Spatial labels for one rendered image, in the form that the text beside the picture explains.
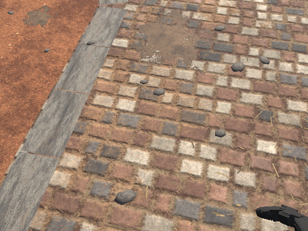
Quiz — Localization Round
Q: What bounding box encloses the robot right hand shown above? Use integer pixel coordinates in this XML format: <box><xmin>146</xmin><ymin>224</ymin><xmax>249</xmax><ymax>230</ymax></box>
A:
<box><xmin>256</xmin><ymin>204</ymin><xmax>308</xmax><ymax>231</ymax></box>

